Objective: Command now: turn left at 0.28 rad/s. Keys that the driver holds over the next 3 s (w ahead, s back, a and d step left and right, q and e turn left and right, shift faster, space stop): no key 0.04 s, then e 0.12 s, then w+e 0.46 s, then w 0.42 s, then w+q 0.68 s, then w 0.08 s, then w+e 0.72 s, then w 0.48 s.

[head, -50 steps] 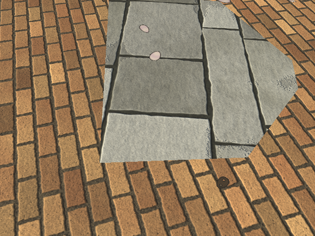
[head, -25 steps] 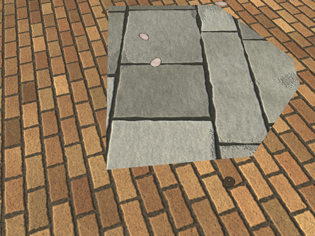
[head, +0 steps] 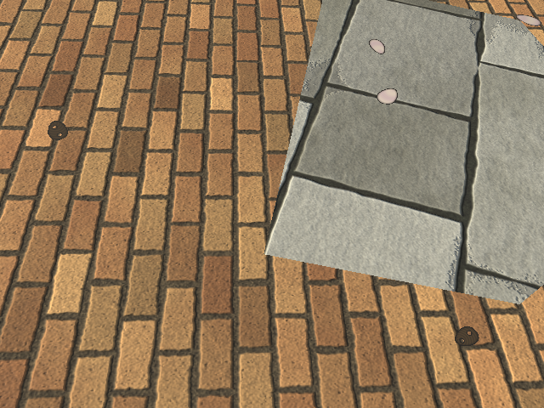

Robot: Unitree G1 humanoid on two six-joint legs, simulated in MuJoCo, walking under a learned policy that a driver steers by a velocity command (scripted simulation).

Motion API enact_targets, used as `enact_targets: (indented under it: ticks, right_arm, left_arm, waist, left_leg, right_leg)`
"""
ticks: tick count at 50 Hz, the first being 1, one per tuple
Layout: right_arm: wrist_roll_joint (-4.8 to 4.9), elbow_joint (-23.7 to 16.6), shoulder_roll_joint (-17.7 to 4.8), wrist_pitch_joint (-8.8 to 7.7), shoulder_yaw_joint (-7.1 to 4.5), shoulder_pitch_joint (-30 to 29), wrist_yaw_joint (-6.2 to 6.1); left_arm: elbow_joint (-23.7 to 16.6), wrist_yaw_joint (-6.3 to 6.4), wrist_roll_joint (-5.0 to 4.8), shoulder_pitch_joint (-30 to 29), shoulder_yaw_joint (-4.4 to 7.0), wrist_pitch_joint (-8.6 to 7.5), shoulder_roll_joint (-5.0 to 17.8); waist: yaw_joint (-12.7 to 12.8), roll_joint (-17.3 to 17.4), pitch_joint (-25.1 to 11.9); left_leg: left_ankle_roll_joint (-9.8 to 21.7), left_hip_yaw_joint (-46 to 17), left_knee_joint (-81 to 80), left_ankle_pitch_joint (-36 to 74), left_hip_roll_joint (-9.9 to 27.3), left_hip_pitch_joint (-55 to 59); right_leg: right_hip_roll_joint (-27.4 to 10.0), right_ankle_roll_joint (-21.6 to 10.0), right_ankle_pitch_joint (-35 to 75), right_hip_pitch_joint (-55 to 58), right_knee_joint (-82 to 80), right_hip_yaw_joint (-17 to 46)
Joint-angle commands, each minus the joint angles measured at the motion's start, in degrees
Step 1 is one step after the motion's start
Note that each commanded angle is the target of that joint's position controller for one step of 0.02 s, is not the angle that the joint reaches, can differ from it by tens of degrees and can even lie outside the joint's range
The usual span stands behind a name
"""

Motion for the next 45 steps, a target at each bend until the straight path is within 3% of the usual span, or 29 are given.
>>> enact_targets:
  ticks: [1,2,5,7,8,9,11,13,14,15,16,17,19,21,26,30,32,33,34,35,36,37,38,39,41,43,45]
  right_arm:
    - [-0.51,-1.5,-8.1,-0.37,-1.55,3.5,-0.49]
    - [-0.64,-1.3,-8.1,-0.39,-1.40,3.4,-0.55]
    - [-1.26,-0.6,-5.3,-0.90,0.28,1.2,-0.96]
    - [-1.64,0.4,-5.4,-1.08,0.84,0.4,-1.24]
    - [-1.60,0.7,-6.6,-1.02,0.67,0.0,-1.42]
    - [-1.43,1.1,-7.8,-0.90,0.36,0.5,-1.51]
    - [-1.04,1.7,-9.9,-0.33,-0.51,1.0,-1.52]
    - [-0.85,1.5,-8.7,-0.35,-0.45,-0.1,-1.39]
    - [-0.86,0.7,-7.5,-0.76,-0.22,-2.2,-1.26]
    - [-0.60,-1.8,-5.2,-1.51,0.44,-6.4,-0.83]
    - [-0.73,-4.1,-4.4,-2.47,0.65,-11.2,-0.32]
    - [-1.86,-4.3,-6.9,-3.22,0.05,-12.0,-0.16]
    - [-1.30,-3.2,-6.9,-4.44,0.00,-9.1,0.90]
    - [-1.81,-3.1,-6.6,-4.83,0.00,-9.4,1.84]
    - [-1.57,-6.4,-4.7,-4.21,0.94,-16.0,2.69]
    - [-0.89,-9.0,-5.1,-4.26,1.38,-19.7,2.85]
    - [-0.61,-7.9,-6.3,-4.47,0.97,-14.5,2.28]
    - [-0.61,-6.4,-7.2,-4.64,0.45,-10.0,1.69]
    - [-0.88,-4.1,-8.7,-5.07,-0.34,-3.2,0.87]
    - [-1.82,-2.5,-11.9,-5.79,-1.38,4.9,-0.03]
    - [-3.18,-2.1,-17.3,-5.81,-2.50,12.3,-0.67]
    - [-2.19,-0.5,-17.6,-5.04,-2.83,10.8,-0.32]
    - [-1.69,-1.6,-12.1,-4.99,-1.78,4.9,0.08]
    - [-1.26,-2.1,-8.1,-5.38,-0.91,1.3,0.46]
    - [-1.49,-0.9,-5.5,-6.18,0.08,1.1,0.48]
    - [-1.13,1.1,-5.3,-7.32,0.17,4.1,0.88]
    - [-0.50,2.6,-5.4,-8.00,0.12,6.4,1.04]
  left_arm:
    - [-2.7,0.22,-0.06,-0.4,0.85,-0.27,4.3]
    - [-2.5,0.27,-0.09,-0.4,0.82,-0.29,4.3]
    - [-0.8,0.15,-0.28,1.1,0.07,-0.41,2.6]
    - [0.4,0.12,-0.49,1.9,-0.28,-0.53,2.3]
    - [0.5,0.18,-0.64,1.8,-0.17,-0.65,3.0]
    - [0.7,0.16,-0.54,2.4,-0.19,-0.90,3.4]
    - [0.7,-0.16,0.13,3.2,-0.38,-1.81,3.3]
    - [1.5,-0.40,0.36,5.4,-0.79,-2.79,2.0]
    - [2.4,-0.36,0.54,8.4,-0.84,-3.35,2.0]
    - [3.3,-0.16,0.69,13.0,-0.31,-3.96,4.7]
    - [5.0,-0.47,-0.26,17.9,1.13,-4.51,8.7]
    - [5.3,-0.86,0.27,17.9,1.33,-4.97,8.6]
    - [4.3,-0.89,-0.09,14.6,1.49,-5.67,7.4]
    - [4.1,-0.63,-0.56,14.1,1.39,-6.08,5.6]
    - [5.0,-0.45,-0.57,19.2,2.18,-6.34,5.4]
    - [4.3,-0.40,-0.16,20.0,2.89,-6.22,6.9]
    - [3.2,-0.33,-0.15,17.2,3.22,-6.31,7.9]
    - [2.8,-0.41,-0.29,16.1,3.28,-6.57,8.4]
    - [2.8,-0.65,-0.56,15.7,3.17,-6.96,8.3]
    - [2.2,-1.05,-0.93,15.5,2.78,-7.47,6.8]
    - [0.0,-1.14,-2.31,19.0,1.30,-7.94,0.4]
    - [0.5,-1.29,-1.08,21.7,1.47,-7.56,2.3]
    - [1.2,-1.29,0.12,19.0,1.72,-7.04,3.9]
    - [0.7,-1.96,0.60,14.3,1.51,-7.08,3.5]
    - [-0.3,-2.72,1.07,11.4,1.33,-6.76,2.5]
    - [-0.3,-3.17,1.37,11.1,1.03,-6.07,2.0]
    - [-1.6,-3.53,1.43,7.8,0.70,-5.74,1.4]
  waist:
    - [-1.6,7.7,-5.3]
    - [-1.6,7.7,-5.0]
    - [-1.1,7.0,-5.1]
    - [-1.1,7.7,-4.4]
    - [-1.1,7.9,-3.8]
    - [-1.1,7.7,-4.7]
    - [-0.7,7.6,-3.1]
    - [0.8,6.1,0.1]
    - [2.2,3.6,1.2]
    - [4.2,-3.5,0.6]
    - [6.3,-10.3,2.8]
    - [5.6,-5.3,5.5]
    - [2.4,-3.0,3.8]
    - [1.9,-3.7,1.7]
    - [4.2,-3.2,0.3]
    - [5.1,-5.2,0.3]
    - [2.2,-5.6,-1.3]
    - [0.2,-5.3,-3.0]
    - [-3.0,-2.8,-6.1]
    - [-6.4,1.5,-11.7]
    - [-6.8,14.7,-20.3]
    - [-3.4,18.4,-18.8]
    - [-1.1,9.7,-9.1]
    - [-1.1,4.4,-3.9]
    - [0.2,6.6,-2.0]
    - [0.8,7.7,-3.2]
    - [1.0,7.2,-2.8]
  left_leg:
    - [5.9,-14.7,-6.4,8.6,15.8,7.9]
    - [6.1,-15.1,-6.6,7.3,16.0,7.3]
    - [5.7,-12.8,-7.7,3.4,15.5,3.7]
    - [5.1,-11.6,-7.7,1.0,15.1,0.9]
    - [5.2,-11.8,-7.0,1.3,15.5,0.5]
    - [5.5,-12.5,-7.3,-4.6,15.9,0.8]
    - [6.2,-14.6,-8.4,-21.7,16.4,-0.6]
    - [5.3,-14.6,-7.2,-31.5,15.9,-5.6]
    - [4.1,-12.6,-3.2,-31.3,14.2,-9.8]
    - [1.7,-6.3,6.2,-27.3,9.3,-17.1]
    - [-1.4,5.2,18.7,-20.2,0.9,-26.7]
    - [-2.1,3.1,25.1,-19.1,2.8,-31.6]
    - [-3.6,1.7,29.2,-13.6,5.5,-30.5]
    - [-5.5,3.1,30.0,-9.7,6.6,-29.3]
    - [-8.5,5.7,25.4,-4.7,6.7,-28.4]
    - [-8.0,6.0,16.6,-2.7,5.4,-20.9]
    - [-6.7,6.2,11.9,-1.8,4.5,-10.7]
    - [-5.7,6.9,9.9,-1.7,3.4,-3.4]
    - [-4.3,6.9,6.6,-0.5,3.2,5.6]
    - [-2.1,1.0,4.9,-5.0,9.4,16.9]
    - [2.4,-24.4,-1.8,-23.8,26.0,29.4]
    - [5.9,-42.4,-10.2,-29.3,30.5,24.0]
    - [6.0,-36.3,-9.9,-33.2,28.8,15.9]
    - [5.5,-26.7,-9.7,-25.4,25.4,9.4]
    - [3.9,-14.8,-10.7,-9.0,20.2,4.7]
    - [4.7,-10.6,-10.5,3.2,19.3,5.1]
    - [5.6,-7.9,-11.8,7.4,19.4,6.7]
  right_leg:
    - [-0.3,0.3,-0.3,-3.7,-3.2,0.2]
    - [-0.3,0.2,-0.6,-3.0,-4.5,0.2]
    - [-0.6,-0.5,-0.6,4.3,-12.2,0.1]
    - [0.3,-1.3,-1.1,9.7,-17.4,-0.4]
    - [1.0,-1.7,-1.3,10.6,-18.9,-0.7]
    - [1.6,-2.3,-1.9,11.7,-20.4,-1.1]
    - [3.1,-4.1,-3.3,12.5,-23.4,-3.2]
    - [3.3,-6.8,-4.4,16.6,-30.2,-2.6]
    - [1.5,-8.9,-6.7,20.1,-33.9,2.0]
    - [-5.8,-12.8,-14.2,24.4,-40.1,15.7]
    - [-15.6,-18.0,-22.0,27.3,-49.0,34.2]
    - [-17.8,-19.0,-18.0,27.8,-49.9,37.5]
    - [-13.9,-17.9,-9.2,27.9,-48.5,30.9]
    - [-10.0,-16.4,1.2,28.6,-48.3,24.8]
    - [-7.4,-15.8,16.6,26.7,-45.9,20.1]
    - [-6.9,-14.0,23.5,22.6,-42.6,20.3]
    - [-7.3,-11.5,27.6,19.2,-40.3,20.3]
    - [-7.0,-10.3,33.3,17.6,-36.9,19.8]
    - [-4.6,-8.9,37.7,16.4,-28.5,17.3]
    - [-0.6,-7.5,32.9,11.4,-15.2,13.5]
    - [6.7,-5.5,6.0,-1.4,3.2,7.3]
    - [7.2,-6.0,-9.0,-7.3,11.0,6.2]
    - [3.0,-7.0,-4.5,-9.7,14.6,6.6]
    - [1.0,-7.2,-0.1,-9.2,12.6,5.5]
    - [-1.0,-6.9,2.5,-6.9,8.1,4.3]
    - [-0.7,-6.3,3.0,-6.3,6.9,3.2]
    - [-1.3,-5.5,5.1,-9.8,4.5,1.9]
Next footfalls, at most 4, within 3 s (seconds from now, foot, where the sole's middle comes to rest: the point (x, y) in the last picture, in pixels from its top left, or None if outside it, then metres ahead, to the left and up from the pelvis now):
0.28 right None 0.02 -0.12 -0.78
0.70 left None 0.34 0.04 -0.78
1.18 right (358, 369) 0.55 -0.24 -0.78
1.72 left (299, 263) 0.85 -0.10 -0.78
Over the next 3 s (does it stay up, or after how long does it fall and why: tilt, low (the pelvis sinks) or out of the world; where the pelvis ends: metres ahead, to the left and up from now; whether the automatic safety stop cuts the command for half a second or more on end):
stays up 1.40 -0.22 0.00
